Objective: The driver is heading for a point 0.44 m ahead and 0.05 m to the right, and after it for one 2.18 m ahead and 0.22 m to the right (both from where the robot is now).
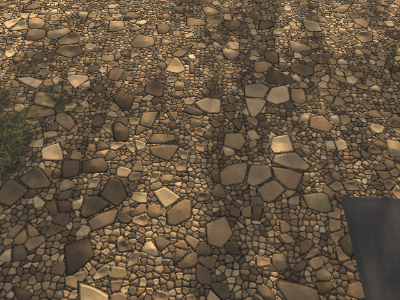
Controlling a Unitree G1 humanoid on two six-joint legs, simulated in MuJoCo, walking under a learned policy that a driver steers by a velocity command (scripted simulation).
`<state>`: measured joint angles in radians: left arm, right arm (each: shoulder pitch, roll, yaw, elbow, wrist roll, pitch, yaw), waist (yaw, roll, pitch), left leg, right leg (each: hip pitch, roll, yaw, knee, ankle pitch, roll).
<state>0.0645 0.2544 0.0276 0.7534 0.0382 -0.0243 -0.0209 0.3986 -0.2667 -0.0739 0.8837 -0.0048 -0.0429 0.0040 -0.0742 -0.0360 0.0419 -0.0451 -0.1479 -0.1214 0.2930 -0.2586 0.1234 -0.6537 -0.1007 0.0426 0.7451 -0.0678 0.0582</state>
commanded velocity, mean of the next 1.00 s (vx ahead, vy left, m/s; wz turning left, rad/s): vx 0.50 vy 0.00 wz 0.06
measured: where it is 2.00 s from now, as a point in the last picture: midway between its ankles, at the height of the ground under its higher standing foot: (206, 149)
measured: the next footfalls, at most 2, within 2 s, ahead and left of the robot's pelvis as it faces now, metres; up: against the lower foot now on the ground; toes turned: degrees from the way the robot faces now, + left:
right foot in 0.14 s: +0.26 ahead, -0.13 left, +0.00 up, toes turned +4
left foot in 0.66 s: +0.49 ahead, +0.10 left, +0.00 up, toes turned +10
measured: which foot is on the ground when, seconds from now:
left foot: down 0.00-0.16, up 0.18-0.64, down 0.66-1.00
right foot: up 0.00-0.12, down 0.14-0.66, up 0.68-1.00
